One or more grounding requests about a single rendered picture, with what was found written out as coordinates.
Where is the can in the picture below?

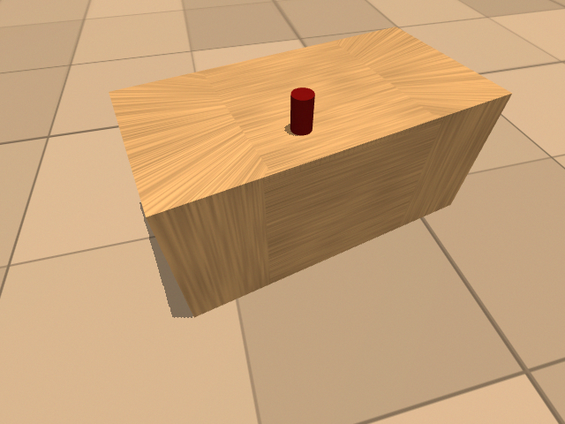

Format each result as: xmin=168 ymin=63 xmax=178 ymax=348
xmin=290 ymin=87 xmax=315 ymax=135

